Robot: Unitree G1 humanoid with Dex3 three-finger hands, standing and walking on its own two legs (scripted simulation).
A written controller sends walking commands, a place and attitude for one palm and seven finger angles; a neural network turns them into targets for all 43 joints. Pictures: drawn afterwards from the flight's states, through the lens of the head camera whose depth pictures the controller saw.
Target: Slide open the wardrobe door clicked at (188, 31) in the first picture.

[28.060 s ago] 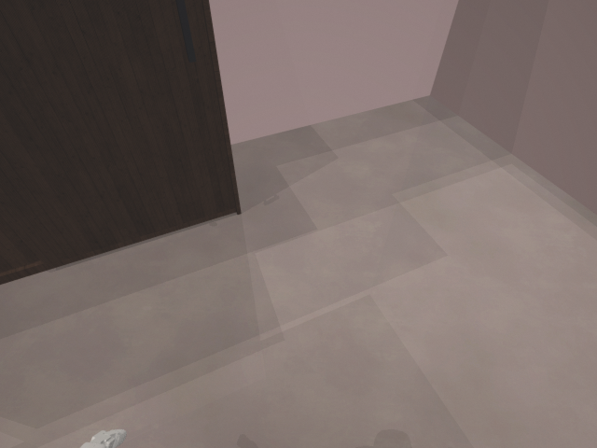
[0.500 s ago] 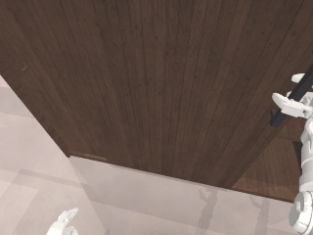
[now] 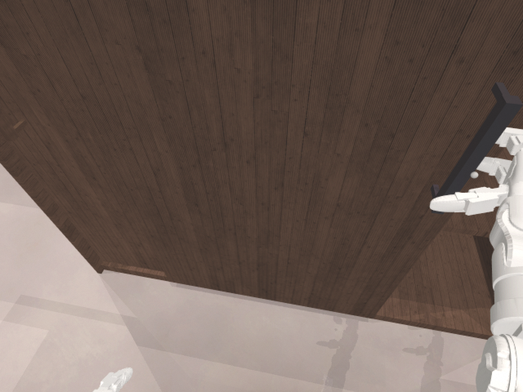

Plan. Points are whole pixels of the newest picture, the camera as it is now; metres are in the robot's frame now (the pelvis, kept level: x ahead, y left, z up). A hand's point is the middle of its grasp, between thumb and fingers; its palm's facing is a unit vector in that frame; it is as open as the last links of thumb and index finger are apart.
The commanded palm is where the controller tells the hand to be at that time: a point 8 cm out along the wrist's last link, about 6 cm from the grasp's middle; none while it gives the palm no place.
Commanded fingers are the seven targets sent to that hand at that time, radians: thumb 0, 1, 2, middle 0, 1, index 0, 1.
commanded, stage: slip the hand off the handle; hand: right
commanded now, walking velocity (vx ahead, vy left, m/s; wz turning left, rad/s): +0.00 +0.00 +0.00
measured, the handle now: (464, 155) +0.48 -0.28 +0.12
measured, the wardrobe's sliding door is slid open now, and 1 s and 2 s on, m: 0.45 0.45 0.45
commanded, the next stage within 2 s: draw the hand back to the body in 1.22 s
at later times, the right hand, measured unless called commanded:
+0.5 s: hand (522, 179) +0.42 -0.34 +0.13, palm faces +0.37 +0.90 -0.24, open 14.7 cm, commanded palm +0.39 -0.37 +0.14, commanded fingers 0.00 0.55 -0.20 0.25 1.15 0.25 1.15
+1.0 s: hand out of the picture +0.35 -0.33 +0.13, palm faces +0.38 +0.90 -0.23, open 14.7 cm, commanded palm +0.30 -0.36 +0.14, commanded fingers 0.00 0.55 -0.20 0.25 1.15 0.25 1.15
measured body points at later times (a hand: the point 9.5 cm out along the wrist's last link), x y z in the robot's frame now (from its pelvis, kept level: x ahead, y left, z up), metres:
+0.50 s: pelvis -0.01 -0.02 -0.01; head +0.03 -0.04 +0.44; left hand +0.06 +0.26 -0.11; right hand +0.40 -0.38 +0.15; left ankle -0.04 +0.09 -0.73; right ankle +0.07 -0.05 -0.73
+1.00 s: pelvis -0.02 -0.03 +0.00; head -0.01 -0.04 +0.45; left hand +0.12 +0.22 -0.09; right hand +0.32 -0.37 +0.14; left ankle -0.04 +0.09 -0.73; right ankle +0.07 -0.05 -0.73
